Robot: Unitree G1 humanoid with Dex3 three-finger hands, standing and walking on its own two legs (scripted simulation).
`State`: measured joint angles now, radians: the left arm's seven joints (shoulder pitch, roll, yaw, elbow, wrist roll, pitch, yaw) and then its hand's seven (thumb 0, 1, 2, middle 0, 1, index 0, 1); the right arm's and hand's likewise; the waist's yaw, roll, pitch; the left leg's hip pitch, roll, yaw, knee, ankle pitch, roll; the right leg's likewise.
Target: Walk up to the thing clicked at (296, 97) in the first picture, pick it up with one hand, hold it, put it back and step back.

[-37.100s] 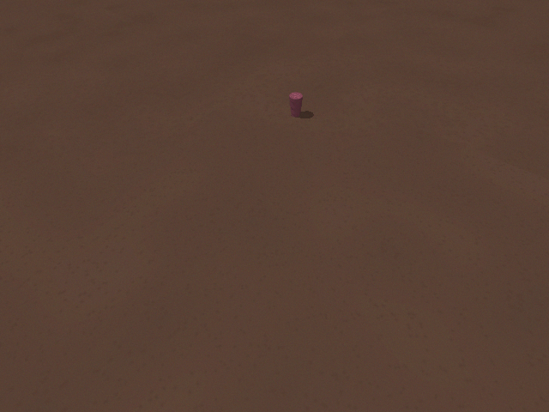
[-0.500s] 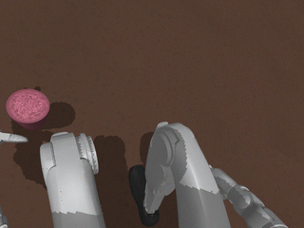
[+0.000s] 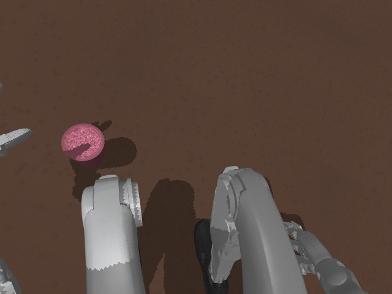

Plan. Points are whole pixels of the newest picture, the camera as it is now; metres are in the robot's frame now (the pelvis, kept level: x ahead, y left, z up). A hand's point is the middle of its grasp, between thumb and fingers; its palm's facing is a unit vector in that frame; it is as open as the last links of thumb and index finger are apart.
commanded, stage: go down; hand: left
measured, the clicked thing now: (88, 150) +0.42 +0.24 -0.25
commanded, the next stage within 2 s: home in 1.62 s
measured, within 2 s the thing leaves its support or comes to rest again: neither
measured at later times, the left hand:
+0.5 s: hand out of the picture +0.40 +0.40 +0.03, palm faces +0.20 -0.98 -0.04, open 8.4 cm
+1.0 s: hand out of the picture +0.40 +0.42 +0.06, palm faces +0.21 -0.98 -0.05, open 7.9 cm
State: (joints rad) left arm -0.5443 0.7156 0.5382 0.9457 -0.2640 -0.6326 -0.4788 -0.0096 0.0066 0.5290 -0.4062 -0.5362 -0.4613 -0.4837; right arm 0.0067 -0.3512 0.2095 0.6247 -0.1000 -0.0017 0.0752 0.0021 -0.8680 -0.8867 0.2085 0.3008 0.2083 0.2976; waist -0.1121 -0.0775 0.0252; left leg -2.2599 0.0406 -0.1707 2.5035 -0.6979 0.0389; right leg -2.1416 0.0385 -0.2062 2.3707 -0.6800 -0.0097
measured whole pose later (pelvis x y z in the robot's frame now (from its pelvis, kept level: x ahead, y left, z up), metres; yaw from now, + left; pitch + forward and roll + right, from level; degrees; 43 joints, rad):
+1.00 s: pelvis +0.00 +0.00 +0.05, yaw +3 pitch +31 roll -9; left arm -0.68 0.88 0.73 1.04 -0.24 -0.44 -0.69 0.00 0.39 0.57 -0.58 -0.61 -0.65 -0.53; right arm 0.11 -0.36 0.16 0.64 -0.04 -0.09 0.00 0.00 -0.84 -0.87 0.21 0.30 0.21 0.30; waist -0.13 -0.04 -0.06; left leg -2.19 0.03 -0.12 2.33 -0.68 0.04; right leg -2.09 0.03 -0.15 2.23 -0.69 -0.01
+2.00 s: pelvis +0.01 +0.00 +0.10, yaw +5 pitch +33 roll -7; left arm -0.45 0.69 0.64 0.77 -0.24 -0.28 -0.65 0.01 0.64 0.76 -0.26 -0.39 -0.29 -0.36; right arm 0.14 -0.33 0.07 0.66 0.01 -0.14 -0.03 0.01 -0.89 -0.89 0.21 0.30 0.21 0.30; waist -0.06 0.00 -0.15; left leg -2.05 0.02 -0.07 2.14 -0.68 0.03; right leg -1.97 0.02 -0.11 2.08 -0.70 -0.01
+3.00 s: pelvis +0.09 +0.02 +0.40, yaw +12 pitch +11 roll -3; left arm 0.50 0.24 0.02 -0.13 -0.07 0.44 0.03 0.01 0.90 0.90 -0.21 -0.30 -0.20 -0.30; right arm 0.29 -0.21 0.04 0.50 0.02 -0.20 -0.16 0.01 -0.90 -0.90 0.21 0.30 0.21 0.30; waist -0.03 0.05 -0.16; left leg -0.71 0.00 -0.05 1.02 -0.50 0.02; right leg -0.64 0.02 -0.07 0.94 -0.49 0.00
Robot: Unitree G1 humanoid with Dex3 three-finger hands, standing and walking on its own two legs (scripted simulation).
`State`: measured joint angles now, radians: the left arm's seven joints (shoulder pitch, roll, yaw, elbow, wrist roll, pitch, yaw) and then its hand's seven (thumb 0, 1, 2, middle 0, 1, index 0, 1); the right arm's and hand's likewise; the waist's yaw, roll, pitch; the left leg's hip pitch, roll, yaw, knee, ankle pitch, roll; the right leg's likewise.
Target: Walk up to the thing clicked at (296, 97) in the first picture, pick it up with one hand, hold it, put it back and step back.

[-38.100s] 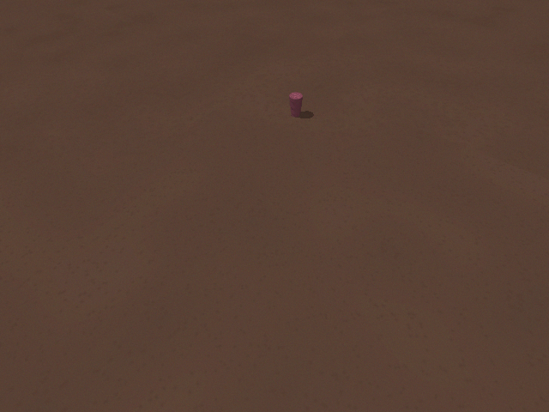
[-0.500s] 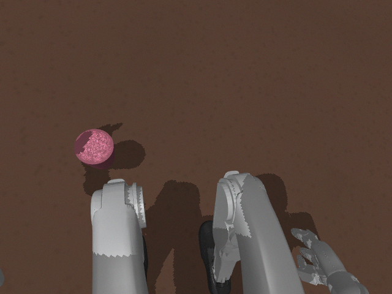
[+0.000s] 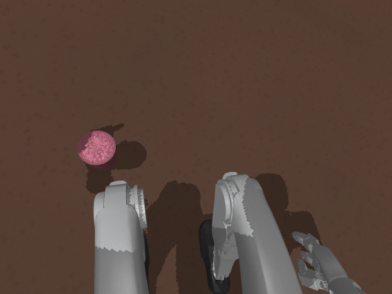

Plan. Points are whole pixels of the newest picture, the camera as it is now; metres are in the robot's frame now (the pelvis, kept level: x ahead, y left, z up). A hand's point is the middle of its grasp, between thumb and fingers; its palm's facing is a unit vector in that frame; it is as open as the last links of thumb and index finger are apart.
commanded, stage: go down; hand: left
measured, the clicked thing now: (101, 154) +0.43 +0.22 -0.29
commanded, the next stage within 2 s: home in 0.62 s
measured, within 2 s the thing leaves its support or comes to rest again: neither
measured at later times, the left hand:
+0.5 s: hand out of the picture +0.38 +0.40 +0.05, palm faces +0.18 -0.98 -0.03, open 8.7 cm
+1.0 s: hand out of the picture +0.36 +0.38 +0.06, palm faces +0.11 -0.99 -0.09, open 8.4 cm
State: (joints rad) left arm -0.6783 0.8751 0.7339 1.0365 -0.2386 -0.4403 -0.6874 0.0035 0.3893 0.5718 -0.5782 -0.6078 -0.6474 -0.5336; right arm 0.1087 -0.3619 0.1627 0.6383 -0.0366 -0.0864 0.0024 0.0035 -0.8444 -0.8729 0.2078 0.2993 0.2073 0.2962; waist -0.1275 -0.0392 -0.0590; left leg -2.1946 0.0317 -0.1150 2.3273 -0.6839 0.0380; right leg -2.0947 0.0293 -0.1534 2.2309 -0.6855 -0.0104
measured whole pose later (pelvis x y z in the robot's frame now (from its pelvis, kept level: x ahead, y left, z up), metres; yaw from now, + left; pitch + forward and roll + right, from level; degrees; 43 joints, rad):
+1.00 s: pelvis +0.01 +0.00 +0.06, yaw +3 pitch +33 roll -7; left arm -0.45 0.69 0.64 0.77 -0.24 -0.28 -0.65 0.01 0.64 0.76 -0.26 -0.39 -0.29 -0.36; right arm 0.14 -0.33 0.07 0.66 0.01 -0.14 -0.03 0.01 -0.89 -0.89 0.21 0.30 0.21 0.30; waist -0.06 0.00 -0.15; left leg -2.05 0.02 -0.07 2.14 -0.68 0.03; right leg -1.97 0.02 -0.11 2.08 -0.70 -0.01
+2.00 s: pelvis +0.09 +0.01 +0.35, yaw +10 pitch +11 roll -3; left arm 0.50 0.24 0.02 -0.13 -0.07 0.44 0.03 0.01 0.90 0.90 -0.21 -0.30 -0.20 -0.30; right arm 0.29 -0.21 0.04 0.50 0.02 -0.20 -0.16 0.01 -0.90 -0.90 0.21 0.30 0.21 0.30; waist -0.03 0.05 -0.16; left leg -0.71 0.00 -0.05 1.02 -0.50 0.02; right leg -0.64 0.02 -0.07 0.94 -0.49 0.00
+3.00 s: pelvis +0.09 +0.01 +0.35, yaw +10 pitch +10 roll -3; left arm 0.50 0.23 0.02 -0.12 -0.07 0.42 0.02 0.01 0.90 0.90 -0.21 -0.30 -0.20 -0.30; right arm 0.29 -0.22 0.03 0.53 0.02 -0.22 -0.17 0.01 -0.90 -0.90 0.21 0.30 0.21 0.30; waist -0.04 0.04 -0.16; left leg -0.70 0.00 -0.05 1.01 -0.49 0.02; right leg -0.62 0.02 -0.06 0.93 -0.49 -0.01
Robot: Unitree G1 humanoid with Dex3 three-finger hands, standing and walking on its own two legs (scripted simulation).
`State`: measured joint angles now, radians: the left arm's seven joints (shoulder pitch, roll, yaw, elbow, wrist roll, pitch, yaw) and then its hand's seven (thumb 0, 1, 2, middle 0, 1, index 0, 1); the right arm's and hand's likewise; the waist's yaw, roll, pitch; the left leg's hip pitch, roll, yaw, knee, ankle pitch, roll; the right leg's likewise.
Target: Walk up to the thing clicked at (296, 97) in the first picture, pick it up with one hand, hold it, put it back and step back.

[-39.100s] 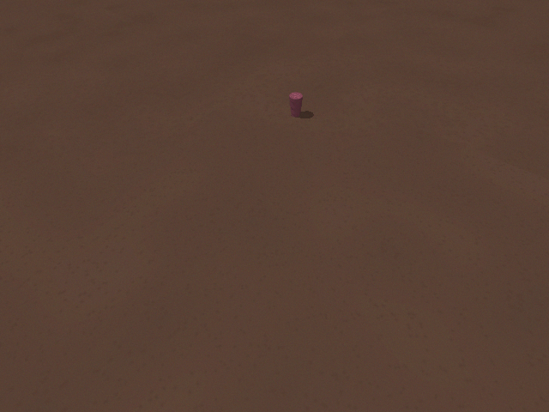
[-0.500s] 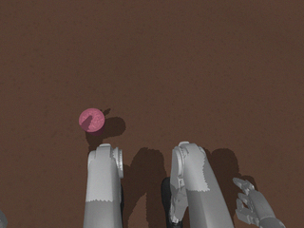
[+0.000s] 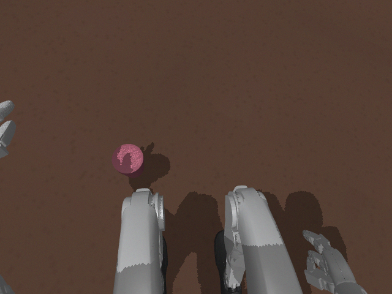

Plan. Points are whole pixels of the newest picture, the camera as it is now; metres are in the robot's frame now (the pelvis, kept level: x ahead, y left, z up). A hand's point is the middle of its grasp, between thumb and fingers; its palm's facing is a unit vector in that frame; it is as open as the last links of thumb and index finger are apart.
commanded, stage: stand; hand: left
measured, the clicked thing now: (131, 164) +0.43 +0.20 -0.35
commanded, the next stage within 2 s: none
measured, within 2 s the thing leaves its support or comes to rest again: neither
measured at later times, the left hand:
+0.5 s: hand out of the picture +0.25 +0.25 +0.18, palm faces +0.17 -0.96 -0.22, open 7.4 cm
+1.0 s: hand out of the picture +0.22 +0.21 +0.25, palm faces +0.17 -0.97 -0.20, open 7.4 cm
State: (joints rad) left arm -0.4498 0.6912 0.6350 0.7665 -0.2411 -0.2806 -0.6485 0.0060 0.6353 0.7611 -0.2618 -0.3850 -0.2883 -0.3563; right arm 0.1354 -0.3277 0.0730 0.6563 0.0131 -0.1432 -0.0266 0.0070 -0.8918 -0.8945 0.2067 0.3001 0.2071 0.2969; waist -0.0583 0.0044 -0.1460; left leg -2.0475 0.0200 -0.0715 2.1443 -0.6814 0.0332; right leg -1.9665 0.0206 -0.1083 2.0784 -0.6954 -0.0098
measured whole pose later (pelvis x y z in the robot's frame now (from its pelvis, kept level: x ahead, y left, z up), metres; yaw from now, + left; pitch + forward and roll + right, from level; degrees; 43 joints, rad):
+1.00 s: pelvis +0.09 +0.01 +0.30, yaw +7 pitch +11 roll -3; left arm 0.50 0.24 0.02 -0.13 -0.07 0.44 0.03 0.01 0.90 0.90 -0.21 -0.30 -0.20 -0.30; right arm 0.29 -0.21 0.04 0.50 0.02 -0.20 -0.16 0.01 -0.90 -0.90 0.21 0.30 0.21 0.30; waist -0.03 0.05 -0.16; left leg -0.71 0.00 -0.05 1.02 -0.50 0.02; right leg -0.64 0.02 -0.07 0.94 -0.49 0.00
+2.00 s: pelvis +0.09 +0.01 +0.30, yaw +7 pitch +10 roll -3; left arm 0.50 0.23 0.02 -0.12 -0.07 0.42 0.02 0.01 0.90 0.90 -0.21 -0.30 -0.20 -0.30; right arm 0.29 -0.22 0.03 0.53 0.02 -0.22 -0.17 0.01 -0.90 -0.90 0.21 0.30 0.21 0.30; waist -0.04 0.04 -0.16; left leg -0.70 0.00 -0.05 1.01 -0.49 0.02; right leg -0.62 0.02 -0.06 0.93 -0.49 -0.01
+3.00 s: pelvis +0.08 +0.01 +0.32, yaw +7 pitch +4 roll +0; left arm 0.25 0.28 0.00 0.40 0.03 0.12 0.03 0.01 0.90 0.90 -0.21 -0.30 -0.21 -0.30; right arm 0.18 -0.27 0.02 0.76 -0.08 -0.07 -0.05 0.01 -0.90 -0.90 0.21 0.30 0.21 0.30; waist 0.02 -0.03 -0.01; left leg -0.49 -0.03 -0.02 0.83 -0.41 0.03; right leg -0.45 -0.02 -0.03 0.82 -0.44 0.00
